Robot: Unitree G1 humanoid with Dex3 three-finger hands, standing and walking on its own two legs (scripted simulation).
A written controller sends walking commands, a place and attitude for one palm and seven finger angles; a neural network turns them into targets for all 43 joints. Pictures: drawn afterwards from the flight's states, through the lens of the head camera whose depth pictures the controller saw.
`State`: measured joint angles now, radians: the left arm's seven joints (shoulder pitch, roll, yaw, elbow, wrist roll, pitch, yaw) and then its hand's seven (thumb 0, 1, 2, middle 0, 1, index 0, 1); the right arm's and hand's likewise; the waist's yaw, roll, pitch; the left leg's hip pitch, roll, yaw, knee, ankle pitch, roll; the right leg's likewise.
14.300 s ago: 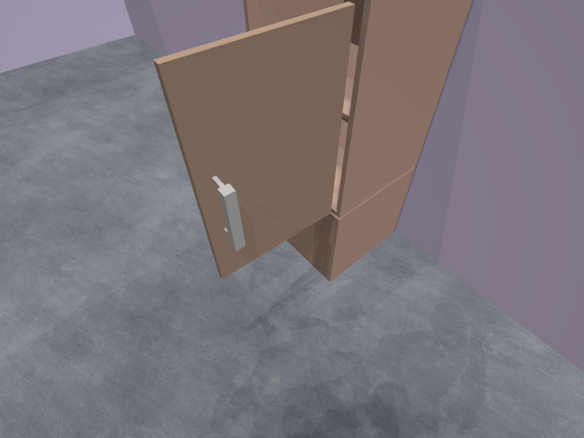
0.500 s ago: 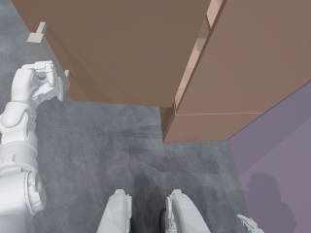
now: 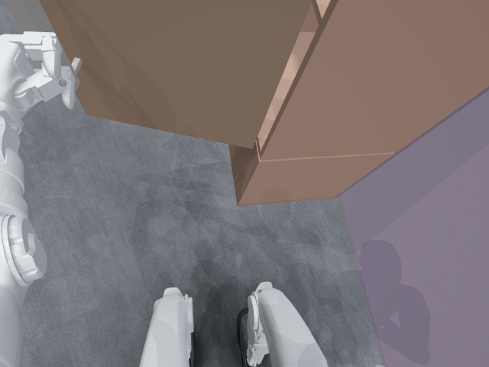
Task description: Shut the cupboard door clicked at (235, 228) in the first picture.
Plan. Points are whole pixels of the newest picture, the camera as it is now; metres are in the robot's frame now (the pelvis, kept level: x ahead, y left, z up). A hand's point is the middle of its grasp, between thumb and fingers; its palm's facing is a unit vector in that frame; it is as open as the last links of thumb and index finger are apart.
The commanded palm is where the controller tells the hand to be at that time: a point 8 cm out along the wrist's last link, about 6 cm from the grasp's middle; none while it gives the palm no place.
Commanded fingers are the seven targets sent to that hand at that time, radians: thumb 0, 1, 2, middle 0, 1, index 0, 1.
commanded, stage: push the door shut along its arc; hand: left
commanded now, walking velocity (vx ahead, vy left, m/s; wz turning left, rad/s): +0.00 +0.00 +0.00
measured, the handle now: (51, 33) +0.60 +0.26 +0.06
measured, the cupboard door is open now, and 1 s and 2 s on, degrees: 74 61 61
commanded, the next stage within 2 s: pull the fist back off the door in 0.66 s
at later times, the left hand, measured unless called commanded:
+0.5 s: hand (98, 48) +0.58 +0.20 +0.06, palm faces -0.27 -0.96 -0.02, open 3.2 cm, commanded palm +0.60 +0.19 +0.06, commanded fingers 0.00 0.90 0.90 -1.30 -1.50 -1.30 -1.50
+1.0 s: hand (125, 38) +0.62 +0.16 +0.04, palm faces +0.09 -1.00 -0.04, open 3.0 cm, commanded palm +0.59 +0.18 +0.06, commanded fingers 0.00 0.90 0.90 -1.30 -1.50 -1.30 -1.50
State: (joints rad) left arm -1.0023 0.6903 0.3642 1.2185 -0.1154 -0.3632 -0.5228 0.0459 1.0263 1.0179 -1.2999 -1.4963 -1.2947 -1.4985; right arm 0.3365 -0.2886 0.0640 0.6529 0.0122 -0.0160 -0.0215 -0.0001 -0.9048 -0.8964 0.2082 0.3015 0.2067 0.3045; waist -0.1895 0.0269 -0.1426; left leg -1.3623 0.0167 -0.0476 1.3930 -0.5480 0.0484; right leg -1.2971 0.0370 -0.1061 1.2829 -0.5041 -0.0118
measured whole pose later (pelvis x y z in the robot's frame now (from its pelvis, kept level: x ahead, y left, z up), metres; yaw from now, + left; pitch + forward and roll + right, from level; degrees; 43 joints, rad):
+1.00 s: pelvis +0.01 -0.01 -0.01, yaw -3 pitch +35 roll -6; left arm -1.17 0.66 0.50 1.15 0.07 -0.26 -0.11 0.02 0.84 0.88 -1.30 -1.50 -1.29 -1.50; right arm 0.43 -0.23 0.09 0.59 -0.06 0.02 0.07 0.00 -0.91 -0.90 0.21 0.30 0.21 0.30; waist -0.28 0.07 -0.11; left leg -1.46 0.06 -0.03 1.43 -0.58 0.04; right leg -1.42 0.08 -0.08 1.32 -0.51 -0.02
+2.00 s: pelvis +0.03 -0.01 +0.05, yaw +0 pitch +23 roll -3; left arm -0.55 0.34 0.33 0.80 -0.15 -0.41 -0.17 0.02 0.90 0.90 -1.30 -1.50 -1.29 -1.50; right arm 0.36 -0.24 0.02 0.59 0.03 0.08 0.02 0.00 -0.91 -0.90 0.21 0.30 0.20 0.30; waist -0.12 0.05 -0.14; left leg -1.04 0.02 0.02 1.17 -0.52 0.04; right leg -1.02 0.05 -0.03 1.11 -0.48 -0.01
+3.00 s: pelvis +0.07 -0.02 +0.15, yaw +3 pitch -2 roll +0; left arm 0.48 0.37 0.35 -0.38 -0.08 -0.05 0.09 0.02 0.89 0.90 -0.39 -0.49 -0.38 -0.50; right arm 0.21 -0.23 0.03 0.62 0.02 -0.06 -0.07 0.01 -0.91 -0.90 0.21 0.30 0.20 0.30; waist 0.07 0.08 -0.03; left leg -0.12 -0.02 0.00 0.43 -0.27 0.02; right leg -0.11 0.02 -0.03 0.41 -0.27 -0.02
